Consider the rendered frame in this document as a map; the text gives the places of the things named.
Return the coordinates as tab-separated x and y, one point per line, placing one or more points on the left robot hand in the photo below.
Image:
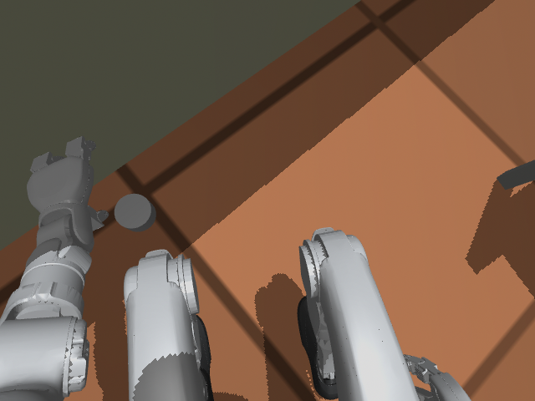
57	180

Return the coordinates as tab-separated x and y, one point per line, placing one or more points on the tin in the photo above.
135	212

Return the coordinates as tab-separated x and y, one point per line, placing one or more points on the left robot foot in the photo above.
205	360

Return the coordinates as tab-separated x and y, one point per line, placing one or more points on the left robot arm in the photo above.
44	353

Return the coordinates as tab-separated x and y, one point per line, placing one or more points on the right robot hand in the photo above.
443	386

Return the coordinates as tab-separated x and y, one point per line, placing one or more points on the right robot foot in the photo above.
325	387

